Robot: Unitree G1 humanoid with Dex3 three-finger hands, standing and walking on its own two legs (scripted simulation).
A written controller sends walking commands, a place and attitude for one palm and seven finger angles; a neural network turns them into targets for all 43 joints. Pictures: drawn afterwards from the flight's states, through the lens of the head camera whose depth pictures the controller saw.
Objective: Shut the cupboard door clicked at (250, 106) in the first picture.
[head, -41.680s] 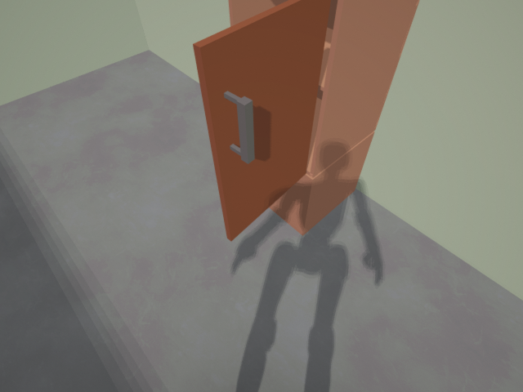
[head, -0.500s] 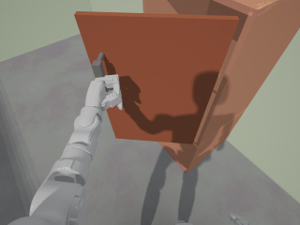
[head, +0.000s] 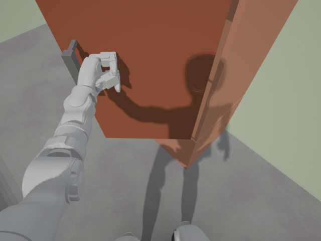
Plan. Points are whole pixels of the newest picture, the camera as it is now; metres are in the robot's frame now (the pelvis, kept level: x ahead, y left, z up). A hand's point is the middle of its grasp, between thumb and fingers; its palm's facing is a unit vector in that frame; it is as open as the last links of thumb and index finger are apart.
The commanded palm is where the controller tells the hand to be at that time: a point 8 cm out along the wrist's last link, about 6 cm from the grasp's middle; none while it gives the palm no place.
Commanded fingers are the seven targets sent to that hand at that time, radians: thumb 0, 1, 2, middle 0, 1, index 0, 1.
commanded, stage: push the door shut along its arc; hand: left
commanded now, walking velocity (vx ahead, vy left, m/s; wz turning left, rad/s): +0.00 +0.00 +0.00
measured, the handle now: (81, 72) +0.52 +0.16 +0.11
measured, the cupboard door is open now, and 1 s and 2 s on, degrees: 44 18 18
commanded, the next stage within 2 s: pull the fist back off the door in 0.76 s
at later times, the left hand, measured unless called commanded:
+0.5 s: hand (125, 66) +0.52 +0.05 +0.12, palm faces -0.34 -0.94 -0.04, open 3.5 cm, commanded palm +0.54 +0.09 +0.11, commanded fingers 0.00 0.90 0.90 -1.30 -1.50 -1.30 -1.50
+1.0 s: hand (137, 48) +0.59 +0.02 +0.11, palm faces -0.06 -0.99 +0.13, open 3.3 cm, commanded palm +0.57 +0.05 +0.11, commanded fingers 0.00 0.90 0.90 -1.30 -1.50 -1.30 -1.50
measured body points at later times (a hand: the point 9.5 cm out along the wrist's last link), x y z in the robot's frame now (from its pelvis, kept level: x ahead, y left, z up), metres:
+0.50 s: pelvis -0.01 +0.00 -0.01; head +0.12 -0.01 +0.42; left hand +0.53 +0.10 +0.12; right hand -0.01 -0.27 -0.13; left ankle +0.00 +0.11 -0.70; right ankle +0.04 -0.10 -0.70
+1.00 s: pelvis +0.00 +0.00 -0.03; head +0.16 -0.01 +0.39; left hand +0.59 +0.07 +0.11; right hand -0.05 -0.26 -0.14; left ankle +0.00 +0.11 -0.70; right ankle +0.04 -0.10 -0.70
